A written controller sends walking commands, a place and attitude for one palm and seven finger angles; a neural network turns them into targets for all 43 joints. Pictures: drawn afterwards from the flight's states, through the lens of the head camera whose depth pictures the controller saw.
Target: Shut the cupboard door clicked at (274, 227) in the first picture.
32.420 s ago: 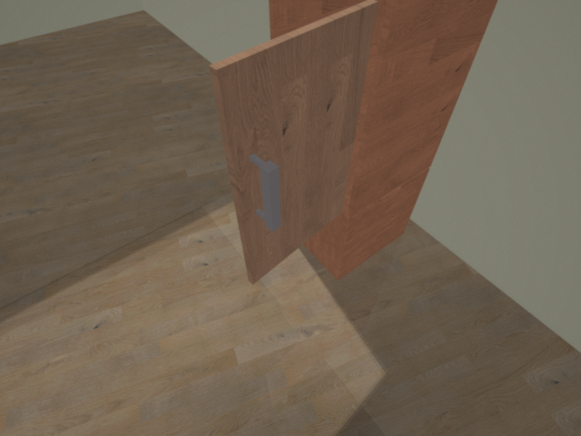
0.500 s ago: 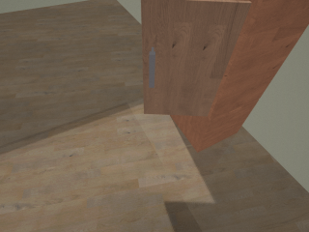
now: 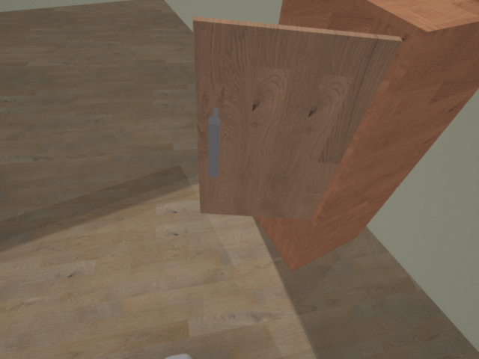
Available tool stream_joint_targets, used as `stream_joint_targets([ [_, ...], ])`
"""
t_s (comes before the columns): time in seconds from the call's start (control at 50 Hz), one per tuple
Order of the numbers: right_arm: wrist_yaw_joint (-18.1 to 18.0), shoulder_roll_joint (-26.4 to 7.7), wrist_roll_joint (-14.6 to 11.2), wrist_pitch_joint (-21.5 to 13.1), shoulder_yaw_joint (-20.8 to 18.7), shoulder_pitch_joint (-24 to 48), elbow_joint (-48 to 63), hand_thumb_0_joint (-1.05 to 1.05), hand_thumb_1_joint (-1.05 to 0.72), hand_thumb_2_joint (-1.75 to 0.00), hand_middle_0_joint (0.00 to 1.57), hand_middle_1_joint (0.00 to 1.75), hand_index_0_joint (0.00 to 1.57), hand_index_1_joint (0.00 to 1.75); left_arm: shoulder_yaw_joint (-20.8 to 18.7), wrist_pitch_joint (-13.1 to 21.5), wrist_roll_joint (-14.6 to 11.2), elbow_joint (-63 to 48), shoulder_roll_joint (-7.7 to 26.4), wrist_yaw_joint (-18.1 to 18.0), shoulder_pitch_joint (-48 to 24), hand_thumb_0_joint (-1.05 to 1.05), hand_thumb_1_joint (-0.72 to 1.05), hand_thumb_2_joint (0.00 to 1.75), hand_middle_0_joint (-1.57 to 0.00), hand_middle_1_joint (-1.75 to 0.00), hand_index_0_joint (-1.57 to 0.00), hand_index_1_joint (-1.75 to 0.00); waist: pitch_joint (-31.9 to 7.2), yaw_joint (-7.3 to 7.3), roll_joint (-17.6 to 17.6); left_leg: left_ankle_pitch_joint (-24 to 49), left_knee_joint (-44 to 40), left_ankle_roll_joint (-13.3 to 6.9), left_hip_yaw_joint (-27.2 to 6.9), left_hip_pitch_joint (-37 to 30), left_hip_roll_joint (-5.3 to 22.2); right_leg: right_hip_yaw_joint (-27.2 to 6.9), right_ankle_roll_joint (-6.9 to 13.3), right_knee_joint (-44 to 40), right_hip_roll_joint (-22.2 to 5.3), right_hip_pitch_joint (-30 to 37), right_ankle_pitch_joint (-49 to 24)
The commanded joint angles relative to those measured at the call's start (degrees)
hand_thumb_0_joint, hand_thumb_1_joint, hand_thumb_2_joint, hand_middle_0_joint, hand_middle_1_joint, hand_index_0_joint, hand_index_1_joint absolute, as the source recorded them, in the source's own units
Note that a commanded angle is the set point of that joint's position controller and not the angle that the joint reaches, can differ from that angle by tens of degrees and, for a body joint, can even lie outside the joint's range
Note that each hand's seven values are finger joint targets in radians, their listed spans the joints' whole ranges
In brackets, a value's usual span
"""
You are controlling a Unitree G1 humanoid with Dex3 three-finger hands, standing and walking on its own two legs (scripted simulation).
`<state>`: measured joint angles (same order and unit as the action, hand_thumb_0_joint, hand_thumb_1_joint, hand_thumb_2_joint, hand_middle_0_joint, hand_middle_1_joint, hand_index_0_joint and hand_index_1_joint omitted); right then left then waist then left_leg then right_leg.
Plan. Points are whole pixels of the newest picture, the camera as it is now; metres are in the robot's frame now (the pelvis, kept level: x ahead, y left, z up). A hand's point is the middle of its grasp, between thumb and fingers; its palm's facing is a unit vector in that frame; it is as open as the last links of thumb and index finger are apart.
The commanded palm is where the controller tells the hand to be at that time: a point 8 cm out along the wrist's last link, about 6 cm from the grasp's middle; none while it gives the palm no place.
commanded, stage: take the last steps up to it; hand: left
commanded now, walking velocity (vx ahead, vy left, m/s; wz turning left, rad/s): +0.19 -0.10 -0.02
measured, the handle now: (214, 143) +0.55 +0.09 +0.01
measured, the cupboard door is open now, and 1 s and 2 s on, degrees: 61 61 61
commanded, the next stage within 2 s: come to a stop and stand still in 0.10 s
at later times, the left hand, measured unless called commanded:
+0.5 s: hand (183, 320) +0.21 +0.11 -0.15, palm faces +0.05 -0.98 -0.21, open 7.3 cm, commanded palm none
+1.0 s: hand out of the picture +0.08 +0.21 -0.16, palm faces +0.09 -0.97 -0.22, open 7.4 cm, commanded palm none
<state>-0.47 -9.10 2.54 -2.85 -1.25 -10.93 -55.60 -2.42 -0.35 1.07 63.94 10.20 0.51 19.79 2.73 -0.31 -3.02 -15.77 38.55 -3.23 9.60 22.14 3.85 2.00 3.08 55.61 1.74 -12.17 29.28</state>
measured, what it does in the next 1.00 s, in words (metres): steps on the spot: right foot, then left foot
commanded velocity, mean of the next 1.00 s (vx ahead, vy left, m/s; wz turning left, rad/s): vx -0.08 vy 0.04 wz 0.00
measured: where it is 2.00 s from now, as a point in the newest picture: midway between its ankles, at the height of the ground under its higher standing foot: outside the picture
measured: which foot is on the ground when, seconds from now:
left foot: down 0.00-0.32, up 0.34-0.70, down 0.72-1.00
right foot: up 0.00-0.28, down 0.30-0.72, up 0.74-1.00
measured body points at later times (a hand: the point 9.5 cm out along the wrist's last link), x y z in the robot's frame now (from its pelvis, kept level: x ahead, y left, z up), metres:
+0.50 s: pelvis +0.13 -0.06 +0.02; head +0.17 -0.07 +0.46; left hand +0.21 +0.16 -0.13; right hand +0.15 -0.31 -0.14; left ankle +0.06 +0.04 -0.66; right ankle +0.17 -0.18 -0.72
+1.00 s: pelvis +0.09 +0.01 +0.02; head +0.11 +0.04 +0.47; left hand +0.08 +0.26 -0.15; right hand +0.16 -0.22 -0.12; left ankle +0.09 +0.07 -0.72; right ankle +0.03 -0.14 -0.68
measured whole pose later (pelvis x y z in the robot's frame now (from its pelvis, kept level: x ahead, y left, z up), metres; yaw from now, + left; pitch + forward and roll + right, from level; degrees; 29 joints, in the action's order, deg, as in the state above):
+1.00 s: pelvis +0.09 +0.01 +0.02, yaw +1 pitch +0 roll -1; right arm -2.3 -8.3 1.0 1.0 -0.5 -10.9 -57.3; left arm -3.0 -4.0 1.2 60.1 13.0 -1.7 15.5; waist 2.5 1.8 -2.4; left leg -12.6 24.5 -5.4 4.7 12.5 -2.5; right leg -1.7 -1.4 44.8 -0.6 -15.9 24.7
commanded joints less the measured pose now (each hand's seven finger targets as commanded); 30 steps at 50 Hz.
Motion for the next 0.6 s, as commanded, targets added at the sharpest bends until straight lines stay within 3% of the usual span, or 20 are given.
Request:
stream_joint_targets([
  [0.0, -1.7, -10.1, -0.3, 0.0, -2.2, -10.5, -0.6, 0.0, -0.9, -0.9, 0.2, 0.3, 0.2, 0.3, -1.5, 1.2, 0.8, -6.8, 4.5, 0.5, -4.8, 0.0, 0.9, 0.9, -0.2, -0.3, -0.2, -0.3, 5.0, -2.33, 9.2, 0.6, -28.3, -5.4, -25.7, -7.0, 19.2, -4.7, -1.4, 15.3, -6.8, -20.7, -8.3],
  [0.04, -1.8, -9.0, -0.4, -0.7, -1.9, -9.3, -0.8, 0.0, -0.9, -0.9, 0.2, 0.3, 0.2, 0.3, -1.4, 0.4, 0.7, -6.0, 2.5, 0.7, -1.9, 0.0, 0.9, 0.9, -0.2, -0.3, -0.2, -0.3, 1.7, -0.4, 9.1, 11.9, -26.3, -4.1, -15.9, -9.1, 15.7, -3.0, -2.6, 9.2, -6.7, -18.1, -11.3],
  [0.08, -1.7, -9.2, -0.6, -0.8, -1.9, -8.9, -1.0, 0.0, -0.9, -0.9, 0.2, 0.3, 0.2, 0.3, -1.2, 0.3, 0.3, -6.0, 1.7, 0.7, -1.6, 0.0, 0.9, 0.9, -0.2, -0.3, -0.2, -0.3, -2.0, 0.04, 10.0, 18.4, -24.7, -4.3, -10.9, -11.3, 13.5, -1.2, -3.1, 0.9, -6.5, -15.0, -11.9],
  [0.14, -1.2, -9.5, -0.5, 0.1, -2.6, -8.3, -1.3, 0.0, -0.9, -0.9, 0.2, 0.3, 0.2, 0.3, -1.0, 0.1, 0.3, -6.9, 1.1, 0.7, -4.1, 0.0, 0.9, 0.9, -0.2, -0.3, -0.2, -0.3, -1.8, -0.62, 11.3, 11.4, -24.8, -4.6, -8.4, -10.3, 12.5, 1.7, -3.7, -10.2, -5.9, -11.7, -13.9],
  [0.16, -1.1, -9.2, -0.5, 0.4, -2.7, -8.1, -1.3, 0.0, -0.9, -0.9, 0.2, 0.3, 0.2, 0.3, -1.0, 0.2, 0.4, -7.6, 1.4, 0.7, -5.4, 0.0, 0.9, 0.9, -0.2, -0.3, -0.2, -0.3, 0.6, -0.93, 10.8, 9.8, -24.8, -4.6, -8.6, -8.5, 12.4, 2.6, -3.7, -12.9, -5.6, -10.9, -14.4],
  [0.2, -1.0, -9.7, -0.6, 1.0, -2.9, -7.0, -1.5, 0.0, -0.9, -0.9, 0.2, 0.3, 0.2, 0.3, -0.8, 0.3, 0.5, -7.5, 1.3, 0.6, -5.2, 0.0, 0.9, 0.9, -0.2, -0.3, -0.2, -0.3, 0.3, -0.08, 10.7, 9.9, -21.8, -4.0, -7.6, -7.2, 11.7, 3.8, -4.3, -18.3, -4.2, -6.2, -17.4],
  [0.22, -1.1, -9.3, -0.8, 1.3, -2.7, -6.3, -1.7, 0.0, -0.9, -0.9, 0.2, 0.3, 0.2, 0.3, -0.9, 0.5, 0.4, -7.0, 1.5, 0.3, -3.5, 0.0, 0.9, 0.9, -0.2, -0.3, -0.2, -0.3, -0.8, 1.1, 10.5, 11.9, -18.1, -2.6, -6.3, -6.6, 10.2, 4.2, -4.4, -23.0, -3.3, -1.9, -20.6],
  [0.24, -1.1, -8.2, -1.2, 1.5, -2.3, -6.1, -2.0, 0.0, -0.9, -0.9, 0.2, 0.3, 0.2, 0.3, -1.0, 0.9, 0.3, -6.1, 2.9, -0.1, -0.8, 0.0, 0.9, 0.9, -0.2, -0.3, -0.2, -0.3, -2.2, 2.47, 7.0, 12.0, -13.5, -0.2, -4.6, -6.0, 7.6, 3.0, -4.5, -28.7, -3.5, 3.3, -25.8],
  [0.26, -0.8, -5.8, -1.6, 1.6, -1.7, -6.7, -2.2, 0.0, -0.9, -0.9, 0.2, 0.3, 0.2, 0.3, -1.3, 1.7, 0.4, -5.3, 6.2, -0.8, 1.5, 0.0, 0.9, 0.9, -0.2, -0.3, -0.2, -0.3, -3.1, 3.32, 0.9, 4.7, -8.4, 3.0, -2.7, -2.4, 3.6, -5.1, -3.2, -32.6, -8.8, 8.3, -37.5],
  [0.28, -0.5, -3.2, -2.2, 2.0, -1.2, -9.5, -2.2, 0.0, -0.9, -0.9, 0.2, 0.3, 0.2, 0.3, -1.5, 2.4, 0.5, -4.9, 10.4, -1.3, 1.4, 0.0, 0.9, 0.9, -0.2, -0.3, -0.2, -0.3, -6.1, 1.88, -8.9, -9.4, -4.2, 5.3, -1.6, -0.8, -1.1, -14.2, 1.1, -34.5, -18.8, 10.1, -50.0],
  [0.3, -0.9, -3.6, -2.5, 3.0, -1.3, -11.9, -2.8, 0.0, -0.9, -0.9, 0.2, 0.3, 0.2, 0.3, -1.2, 2.3, 0.2, -5.4, 12.0, -1.4, 0.4, 0.0, 0.9, 0.9, -0.2, -0.3, -0.2, -0.3, -8.6, 0.98, -8.3, -18.3, 1.1, 5.2, -3.3, -6.1, -1.0, -15.1, 5.5, -36.9, -23.7, 6.6, -50.7],
  [0.32, -0.7, -2.7, -2.6, 3.6, -1.5, -12.3, -3.2, 0.0, -0.9, -0.9, 0.2, 0.3, 0.2, 0.3, -1.0, 1.7, 0.5, -6.3, 12.2, -1.6, -2.6, 0.0, 0.9, 0.9, -0.2, -0.3, -0.2, -0.3, -6.3, -0.04, -2.8, -18.8, 3.9, 4.8, -4.7, -7.4, -1.2, -13.1, 6.2, -36.4, -23.3, 2.0, -49.4],
  [0.34, -1.0, -2.8, -2.5, 4.1, -1.4, -11.5, -3.8, 0.0, -0.9, -0.9, 0.2, 0.3, 0.2, 0.3, -1.5, 1.9, 0.4, -6.0, 11.1, -2.0, -4.1, 0.0, 0.9, 0.9, -0.2, -0.3, -0.2, -0.3, -6.8, 0.17, -9.1, -17.8, 7.0, 5.1, -5.2, -4.3, -0.8, -13.4, 6.7, -34.1, -21.5, 5.1, -59.6],
  [0.36, -1.4, -4.3, -2.7, 4.7, -1.8, -11.1, -3.8, 0.0, -0.9, -0.9, 0.2, 0.3, 0.2, 0.3, -1.7, 1.7, 0.4, -5.7, 10.7, -2.6, -4.1, 0.0, 0.9, 0.9, -0.2, -0.3, -0.2, -0.3, -6.9, 0.63, -13.7, -18.7, 10.1, 5.5, -6.6, -2.3, -0.8, -12.9, 7.7, -32.4, -22.3, 7.4, -69.2],
  [0.4, -1.5, -5.9, -2.8, 4.8, -2.1, -8.4, -2.9, 0.0, -0.9, -0.9, 0.2, 0.3, 0.2, 0.3, -2.1, 1.2, 0.4, -6.1, 10.5, -3.4, -3.6, 0.0, 0.9, 0.9, -0.2, -0.3, -0.2, -0.3, -8.2, 2.41, -10.7, -18.7, 17.8, 5.9, -9.0, 3.0, -2.2, -12.3, 9.4, -30.4, -23.9, 12.0, -77.9],
  [0.42, -1.4, -5.9, -2.7, 5.0, -2.3, -6.5, -2.3, 0.0, -0.9, -0.9, 0.2, 0.3, 0.2, 0.3, -2.5, 0.8, 0.4, -6.2, 11.0, -3.5, -3.2, 0.0, 0.9, 0.9, -0.2, -0.3, -0.2, -0.3, -8.3, 3.01, -7.2, -18.0, 20.4, 6.1, -9.3, 4.2, -2.9, -11.8, 9.6, -30.7, -24.1, 11.9, -76.7],
  [0.48, -0.8, -5.1, -2.2, 6.0, -2.5, -3.5, -0.6, 0.0, -0.9, -0.9, 0.2, 0.3, 0.2, 0.3, -3.1, 0.2, 0.4, -7.6, 11.2, -3.9, -5.1, 0.0, 0.9, 0.9, -0.2, -0.3, -0.2, -0.3, -8.5, 2.81, -2.8, -14.7, 21.9, 6.8, -10.1, 4.5, -3.4, -9.6, 9.2, -32.2, -23.5, 8.8, -68.2],
  [0.58, 0.0, -4.8, -2.2, 6.0, -2.6, -3.9, 1.1, 0.0, -0.9, -0.9, 0.2, 0.3, 0.2, 0.3, -3.2, -0.2, 1.0, -10.1, 11.2, -3.4, -9.1, 0.0, 0.9, 0.9, -0.2, -0.3, -0.2, -0.3, -8.5, 1.15, -8.3, -10.4, 11.6, 6.4, -9.4, -1.0, -3.0, -7.2, 7.7, -34.0, -21.2, 2.9, -50.7],
])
